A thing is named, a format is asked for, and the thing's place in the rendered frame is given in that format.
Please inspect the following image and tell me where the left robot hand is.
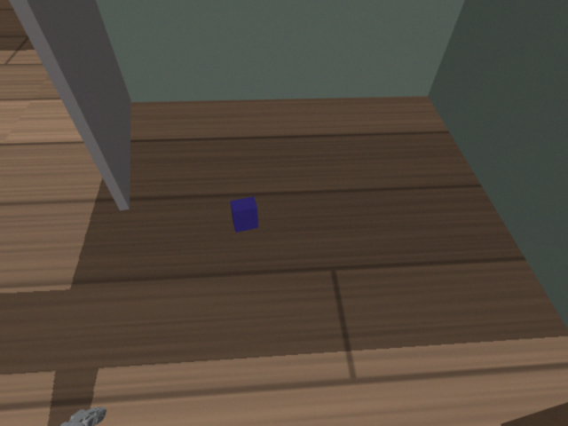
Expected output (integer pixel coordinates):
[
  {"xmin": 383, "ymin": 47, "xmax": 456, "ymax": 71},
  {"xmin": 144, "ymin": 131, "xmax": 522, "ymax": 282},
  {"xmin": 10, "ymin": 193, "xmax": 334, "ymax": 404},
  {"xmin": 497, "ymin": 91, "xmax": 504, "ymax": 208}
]
[{"xmin": 60, "ymin": 407, "xmax": 106, "ymax": 426}]

